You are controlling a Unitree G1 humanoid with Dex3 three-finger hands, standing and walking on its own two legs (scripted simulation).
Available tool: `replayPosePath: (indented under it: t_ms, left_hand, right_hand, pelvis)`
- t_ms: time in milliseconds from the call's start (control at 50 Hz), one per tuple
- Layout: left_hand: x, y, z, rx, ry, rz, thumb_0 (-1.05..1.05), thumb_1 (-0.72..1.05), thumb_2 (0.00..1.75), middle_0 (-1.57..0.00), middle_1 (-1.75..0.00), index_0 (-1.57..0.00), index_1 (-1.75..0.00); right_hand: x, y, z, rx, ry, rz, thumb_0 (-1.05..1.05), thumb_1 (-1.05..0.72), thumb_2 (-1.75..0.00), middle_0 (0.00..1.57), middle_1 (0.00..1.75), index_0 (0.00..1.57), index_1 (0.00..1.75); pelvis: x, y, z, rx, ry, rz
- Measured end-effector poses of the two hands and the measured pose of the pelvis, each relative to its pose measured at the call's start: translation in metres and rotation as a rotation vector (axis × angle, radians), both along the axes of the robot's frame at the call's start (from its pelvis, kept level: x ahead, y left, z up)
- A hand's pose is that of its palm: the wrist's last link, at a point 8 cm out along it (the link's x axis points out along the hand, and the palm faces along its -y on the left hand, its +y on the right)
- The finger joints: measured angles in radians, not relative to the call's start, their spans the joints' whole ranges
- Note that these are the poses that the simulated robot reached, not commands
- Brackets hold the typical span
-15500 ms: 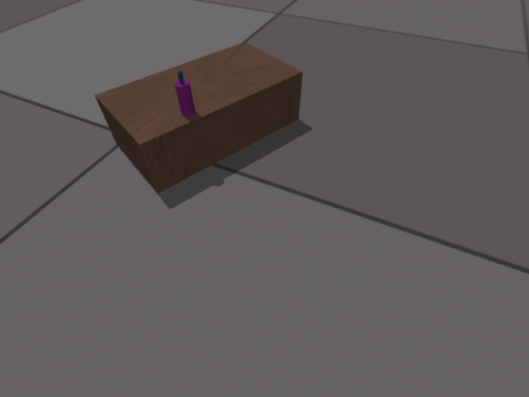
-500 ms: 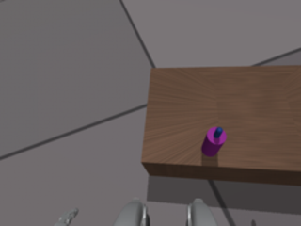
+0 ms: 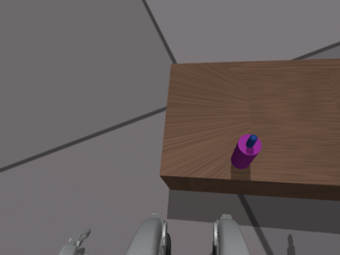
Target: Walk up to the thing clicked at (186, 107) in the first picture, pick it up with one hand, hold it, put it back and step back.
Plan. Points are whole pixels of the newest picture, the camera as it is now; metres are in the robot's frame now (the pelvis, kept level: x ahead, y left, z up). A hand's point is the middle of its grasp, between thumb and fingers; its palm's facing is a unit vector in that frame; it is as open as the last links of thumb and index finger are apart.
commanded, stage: approach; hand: right
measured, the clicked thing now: (246, 150) +0.43 -0.18 -0.23
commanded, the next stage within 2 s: close in in 0.34 s
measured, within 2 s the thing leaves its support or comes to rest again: neither
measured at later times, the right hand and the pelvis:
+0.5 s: hand (279, 159) +0.40 -0.28 -0.24, palm faces +0.04 +1.00 +0.01, open 17.5 cm; pelvis -0.06 +0.01 -0.24, yaw +4 degrees
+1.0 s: hand (253, 156) +0.41 -0.21 -0.25, palm faces +0.09 +1.00 +0.00, open 17.2 cm; pelvis -0.07 +0.01 -0.26, yaw +2 degrees
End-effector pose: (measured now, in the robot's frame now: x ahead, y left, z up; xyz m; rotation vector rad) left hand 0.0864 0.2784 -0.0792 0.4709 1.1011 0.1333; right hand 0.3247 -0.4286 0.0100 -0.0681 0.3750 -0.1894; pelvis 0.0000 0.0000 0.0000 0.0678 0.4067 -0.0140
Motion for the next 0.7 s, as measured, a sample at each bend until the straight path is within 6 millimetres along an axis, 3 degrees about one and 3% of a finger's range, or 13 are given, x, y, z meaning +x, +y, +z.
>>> replayPosePath:
  t_ms: [120,260,360,460,600,700]
  left_hand:
    - [0.010,0.002,-0.052,0.004,-0.024,-0.047,0.01,0.88,0.92,-0.20,-0.29,-0.19,-0.30]
    - [0.019,0.000,-0.138,0.013,-0.061,-0.078,0.00,0.89,0.91,-0.19,-0.29,-0.18,-0.30]
    - [0.008,-0.004,-0.198,0.001,-0.034,-0.084,0.00,0.89,0.91,-0.19,-0.29,-0.18,-0.30]
    - [-0.019,-0.007,-0.246,-0.025,0.019,-0.060,0.00,0.90,0.90,-0.19,-0.29,-0.19,-0.30]
    - [-0.060,-0.005,-0.286,-0.056,0.102,0.005,0.01,0.90,0.90,-0.20,-0.30,-0.20,-0.30]
    - [-0.074,-0.002,-0.294,-0.064,0.125,0.047,0.01,0.90,0.89,-0.20,-0.30,-0.20,-0.29]
  right_hand:
    - [0.014,0.019,-0.053,0.002,-0.189,0.057,-0.01,0.58,-0.08,0.04,0.05,0.05,0.06]
    - [0.031,0.045,-0.137,0.047,-0.382,0.083,-0.01,0.59,-0.05,0.06,0.04,0.06,0.05]
    - [0.042,0.063,-0.191,0.080,-0.418,0.102,-0.01,0.58,-0.03,0.06,0.04,0.06,0.04]
    - [0.049,0.083,-0.234,0.084,-0.381,0.131,-0.02,0.56,-0.03,0.07,0.03,0.06,0.04]
    - [0.049,0.114,-0.270,0.077,-0.353,0.144,-0.02,0.54,-0.03,0.07,0.03,0.06,0.04]
    - [0.049,0.137,-0.275,0.067,-0.366,0.138,-0.02,0.53,-0.02,0.07,0.03,0.06,0.04]
  pelvis:
    - [-0.009,0.003,-0.054,0.006,0.097,0.017]
    - [-0.027,0.007,-0.138,0.022,0.166,0.031]
    - [-0.043,0.008,-0.189,0.030,0.180,0.042]
    - [-0.058,0.008,-0.229,0.031,0.184,0.049]
    - [-0.070,0.007,-0.262,0.025,0.177,0.051]
    - [-0.073,0.007,-0.269,0.020,0.172,0.051]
